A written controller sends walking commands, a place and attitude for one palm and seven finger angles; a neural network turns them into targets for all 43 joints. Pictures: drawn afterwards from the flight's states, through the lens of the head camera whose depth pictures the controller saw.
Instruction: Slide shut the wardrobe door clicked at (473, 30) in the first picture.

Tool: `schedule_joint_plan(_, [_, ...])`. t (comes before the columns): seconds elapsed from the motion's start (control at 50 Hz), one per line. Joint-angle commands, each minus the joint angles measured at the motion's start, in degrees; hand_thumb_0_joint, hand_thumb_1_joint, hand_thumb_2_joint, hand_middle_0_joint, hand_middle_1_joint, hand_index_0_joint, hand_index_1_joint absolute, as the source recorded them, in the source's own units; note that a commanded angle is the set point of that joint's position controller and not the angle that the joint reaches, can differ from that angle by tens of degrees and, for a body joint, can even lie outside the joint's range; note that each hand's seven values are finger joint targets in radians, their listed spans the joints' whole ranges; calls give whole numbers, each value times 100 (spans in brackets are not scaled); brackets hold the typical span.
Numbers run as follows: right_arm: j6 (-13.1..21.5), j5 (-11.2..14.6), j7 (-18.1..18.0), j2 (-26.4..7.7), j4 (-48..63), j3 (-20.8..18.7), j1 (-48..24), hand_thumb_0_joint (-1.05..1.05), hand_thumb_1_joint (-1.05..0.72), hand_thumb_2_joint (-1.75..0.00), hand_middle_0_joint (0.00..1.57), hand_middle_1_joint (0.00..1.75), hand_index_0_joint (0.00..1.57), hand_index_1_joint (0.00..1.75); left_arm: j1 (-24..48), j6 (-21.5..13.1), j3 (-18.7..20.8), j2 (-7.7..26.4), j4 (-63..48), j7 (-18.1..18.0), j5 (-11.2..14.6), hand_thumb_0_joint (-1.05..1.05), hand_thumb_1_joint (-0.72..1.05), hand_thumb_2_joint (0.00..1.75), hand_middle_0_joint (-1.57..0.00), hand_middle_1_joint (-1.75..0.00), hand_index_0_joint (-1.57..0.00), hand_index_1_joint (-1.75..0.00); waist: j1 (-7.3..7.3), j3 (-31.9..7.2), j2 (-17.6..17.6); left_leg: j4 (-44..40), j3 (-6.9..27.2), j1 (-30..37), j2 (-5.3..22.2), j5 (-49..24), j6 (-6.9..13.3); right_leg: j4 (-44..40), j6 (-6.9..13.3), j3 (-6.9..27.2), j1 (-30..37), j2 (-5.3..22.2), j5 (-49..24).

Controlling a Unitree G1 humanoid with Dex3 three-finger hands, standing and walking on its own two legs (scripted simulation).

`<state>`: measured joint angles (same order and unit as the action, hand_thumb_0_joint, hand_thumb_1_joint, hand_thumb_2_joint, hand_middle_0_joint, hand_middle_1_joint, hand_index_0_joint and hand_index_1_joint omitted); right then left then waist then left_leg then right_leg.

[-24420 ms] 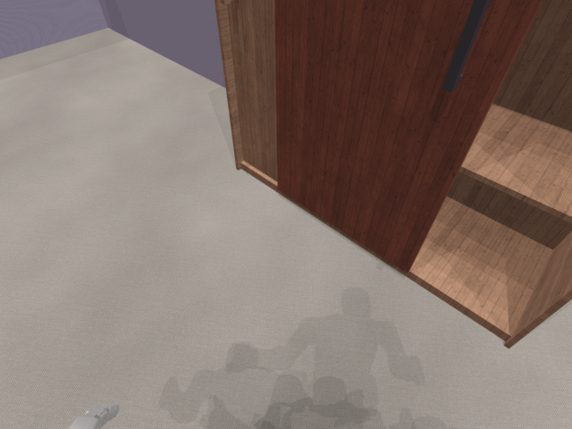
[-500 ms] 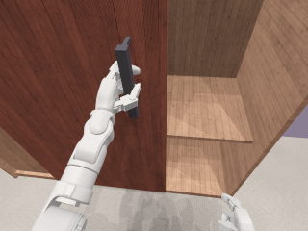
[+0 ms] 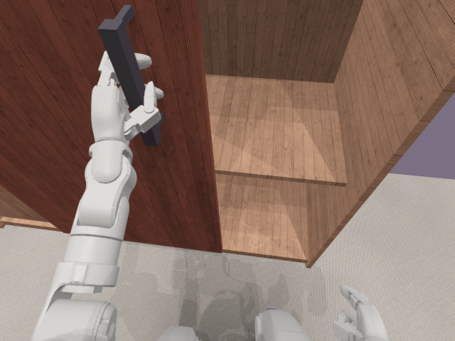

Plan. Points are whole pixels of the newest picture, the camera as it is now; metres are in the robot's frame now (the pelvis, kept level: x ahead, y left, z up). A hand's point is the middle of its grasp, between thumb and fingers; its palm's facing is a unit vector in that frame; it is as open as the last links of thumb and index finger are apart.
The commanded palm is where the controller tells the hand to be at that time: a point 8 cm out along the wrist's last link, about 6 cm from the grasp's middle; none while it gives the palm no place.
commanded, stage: step sideways, sliding the door along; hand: left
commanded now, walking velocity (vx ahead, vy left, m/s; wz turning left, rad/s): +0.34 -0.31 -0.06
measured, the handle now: (141, 85) +0.45 +0.18 +0.19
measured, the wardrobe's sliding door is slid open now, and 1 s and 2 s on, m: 0.36 0.12 0.00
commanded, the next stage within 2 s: none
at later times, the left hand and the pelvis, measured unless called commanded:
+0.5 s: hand (204, 112) +0.40 +0.07 +0.18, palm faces +0.32 -0.94 -0.07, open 6.6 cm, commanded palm +0.37 +0.05 +0.18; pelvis +0.06 -0.14 +0.01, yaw +3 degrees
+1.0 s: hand (318, 122) +0.39 -0.10 +0.18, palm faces +0.34 -0.94 -0.07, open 6.9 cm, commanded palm +0.35 -0.12 +0.18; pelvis +0.10 -0.28 +0.00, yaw +2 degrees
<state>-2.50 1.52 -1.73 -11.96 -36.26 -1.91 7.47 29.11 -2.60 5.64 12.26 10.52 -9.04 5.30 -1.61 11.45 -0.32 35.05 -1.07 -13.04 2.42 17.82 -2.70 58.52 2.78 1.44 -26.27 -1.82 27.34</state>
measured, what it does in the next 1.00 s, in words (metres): steps to the right: right foot, then left foot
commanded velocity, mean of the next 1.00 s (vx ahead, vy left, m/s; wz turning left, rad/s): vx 0.00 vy -0.30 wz -0.15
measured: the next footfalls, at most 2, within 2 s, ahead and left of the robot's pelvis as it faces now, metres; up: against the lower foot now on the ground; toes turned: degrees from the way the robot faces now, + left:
right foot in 0.12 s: +0.14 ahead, -0.19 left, +0.00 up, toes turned +1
left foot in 0.30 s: +0.06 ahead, +0.08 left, +0.00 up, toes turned +6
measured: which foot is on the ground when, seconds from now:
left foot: down 0.00-0.18, up 0.20-0.28, down 0.30-0.60, up 0.62-0.72, down 0.74-1.00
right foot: up 0.00-0.10, down 0.12-0.30, up 0.32-0.56, down 0.58-0.74, up 0.76-0.98, down 1.00-1.00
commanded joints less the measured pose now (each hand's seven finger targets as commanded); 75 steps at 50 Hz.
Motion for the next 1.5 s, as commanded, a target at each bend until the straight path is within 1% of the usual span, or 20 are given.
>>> schedule_joint_plan(0.0, [247, 63, 92, -666, 848, -161, -491, 0, -90, -90, 20, 30, 20, 30, 2999, -787, -1440, -482, -2181, 601, -222, 0, 90, 90, -45, -140, -45, -140, 306, -2763, 854, -587, 1002, 1370, 1855, -3191, 1267, -1413, -91, 54, 750, 372, -489])
schedule_joint_plan(0.1, [393, 227, 89, -630, 1008, -126, -587, 0, -90, -90, 20, 30, 20, 30, 3088, -608, -1964, -981, -1922, 707, -215, 0, 90, 90, -45, -140, -45, -140, 273, -2646, 850, 268, 25, 211, 966, -1109, 671, -2661, -227, -619, 2252, -28, -1571])
schedule_joint_plan(0.18, [509, 193, 34, -537, 611, -238, -489, 0, -90, -90, 20, 30, 20, 30, 2887, -562, -1470, -270, -1968, 471, -327, 0, 90, 90, -45, -140, -45, -140, 264, -2493, -1601, 2261, 170, -620, -127, 1172, 239, -3838, 961, 2050, 2271, 1609, -3837])
schedule_joint_plan(0.24, [523, 109, 4, -318, 493, -83, -514, 0, -90, -90, 20, 30, 20, 30, 2970, -775, -1833, -698, -2578, 477, -191, 0, 90, 90, -45, -140, -45, -140, 588, -2697, -219, -760, 105, 779, 202, -103, 406, -2366, 396, 567, 1716, 1111, -3899])
schedule_joint_plan(0.28, [448, 32, 37, -598, 792, -217, -749, 0, -90, -90, 20, 30, 20, 30, 2720, -934, -2018, -849, -2999, 552, -88, 0, 90, 90, -45, -140, -45, -140, 471, -2540, 2189, -1556, 2386, 2521, 2308, -4275, 1200, -167, -294, -333, -689, 244, -344])
schedule_joint_plan(0.32, [349, 133, 270, -668, 944, -285, -757, 0, -90, -90, 20, 30, 20, 30, 2138, -818, -1862, -821, -2697, 677, -100, 0, 90, 90, -45, -140, -45, -140, 256, -2841, 790, -1168, 2088, 2523, 2692, -4079, 1613, 941, -297, 341, -796, 286, 25])
schedule_joint_plan(0.5, [441, 125, 442, -647, 1274, -282, -635, 0, -90, -90, 20, 30, 20, 30, 1438, -877, -1695, -460, -3577, 708, -221, 0, 90, 90, -45, -140, -45, -140, 358, -2579, 1813, -43, -95, 2144, 1761, -4830, 568, -2254, -273, -769, 1017, -15, -1254])
schedule_joint_plan(0.58, [477, 222, 305, -274, 1288, -146, -740, 0, -90, -90, 20, 30, 20, 30, 576, -687, -1196, 204, -3882, 537, -265, 0, 90, 90, -45, -140, -45, -140, 310, -2727, -1407, 2227, -315, -623, 16, 911, 529, -3093, 515, 1190, 3313, 1504, -7570])
schedule_joint_plan(0.62, [488, 137, 291, -350, 1073, -229, -640, 0, -90, -90, 20, 30, 20, 30, 421, -678, -1078, 171, -4053, 520, -231, 0, 90, 90, -45, -140, -45, -140, 170, -2613, -2061, 2744, 263, -635, 180, 1822, 244, -3112, 700, 1415, 2616, 1779, -6894])
schedule_joint_plan(0.68, [496, 46, 244, -328, 854, -102, -752, 0, -90, -90, 20, 30, 20, 30, 502, -850, -1482, -281, -4851, 426, -148, 0, 90, 90, -45, -140, -45, -140, 539, -2735, -409, -908, -68, 465, 421, -514, 290, -1971, 305, 397, 2208, 1260, -5734])
schedule_joint_plan(0.72, [463, -50, 275, -710, 1148, -334, -892, 0, -90, -90, 20, 30, 20, 30, 176, -1010, -1638, -382, -5207, 492, -95, 0, 90, 90, -45, -140, -45, -140, 360, -2952, 1868, -1263, 1850, 2601, 2482, -5724, 1076, -311, -415, -246, -134, 323, -1258])
schedule_joint_plan(0.88, [500, 81, 586, -653, 1345, -264, -688, 0, -90, -90, 20, 30, 20, 30, -112, -835, -2007, -647, -4771, 586, -322, 0, 90, 90, -45, -140, -45, -140, 266, -2361, 2081, -570, -112, 1926, 2029, -4726, 812, -964, -352, -455, 187, 257, -449])
schedule_joint_plan(0.98, [558, 208, 492, -527, 1412, -206, -608, 0, -90, -90, 20, 30, 20, 30, -497, -856, -1883, -452, -4812, 568, -403, 0, 90, 90, -45, -140, -45, -140, 324, -2450, 455, 841, -344, 983, 1250, -2608, 637, -3282, -336, -588, 1975, 302, -3429])
schedule_joint_plan(1.04, [678, 196, 323, -339, 1302, -235, -757, 0, -90, -90, 20, 30, 20, 30, -957, -733, -1506, -66, -5041, 431, -304, 0, 90, 90, -45, -140, -45, -140, 224, -2644, -2037, 2550, 122, -779, -36, 1902, 253, -3109, 629, 1543, 2567, 1785, -7388])
schedule_joint_plan(1.14, [564, 64, 276, -298, 1050, -187, -692, 0, -90, -90, 20, 30, 20, 30, -850, -976, -2179, -731, -5372, 454, -238, 0, 90, 90, -45, -140, -45, -140, 552, -2930, -595, -1195, -147, 914, 586, -1688, 339, -1636, 114, 200, 2056, 1066, -5539])
schedule_joint_plan(1.18, [429, -58, 346, -750, 1292, -329, -777, 0, -90, -90, 20, 30, 20, 30, -1029, -1063, -1910, -467, -5274, 539, -246, 0, 90, 90, -45, -140, -45, -140, 321, -2953, 1422, -1218, 2095, 2135, 2825, -5725, 1363, -136, -386, -116, -110, 374, -124])
schedule_joint_plan(1.3, [361, -5, 514, -611, 1212, -214, -900, 0, -90, -90, 20, 30, 20, 30, -468, -890, -1735, -413, -4632, 569, -323, 0, 90, 90, -45, -140, -45, -140, 159, -2167, 2327, -883, -22, 1030, 2248, -3656, 975, -758, -323, -220, 275, 400, -146])
schedule_joint_plan(1.4, [405, 244, 433, -448, 1512, -120, -730, 0, -90, -90, 20, 30, 20, 30, -82, -745, -2114, -862, -4463, 622, -318, 0, 90, 90, -45, -140, -45, -140, 232, -2410, 773, 320, -111, 510, 1489, -1362, 605, -2786, -419, -746, 1808, 108, -1865])
schedule_joint_plan(1.44, [473, 291, 293, -190, 1475, -113, -770, 0, -90, -90, 20, 30, 20, 30, -125, -633, -1667, -237, -4432, 488, -323, 0, 90, 90, -45, -140, -45, -140, 305, -2441, -1991, 1826, -349, -678, 124, 1028, 245, -3778, 173, 1330, 2121, 1327, -3791])
schedule_joint_plan(1.48, [567, 162, 246, -431, 1207, -126, -733, 0, -90, -90, 20, 30, 20, 30, -240, -537, -1306, 24, -4579, 344, -290, 0, 90, 90, -45, -140, -45, -140, 171, -2156, -1858, 2851, 95, -1282, 5, 1673, 289, -3711, 831, 1882, 2108, 1673, -4320])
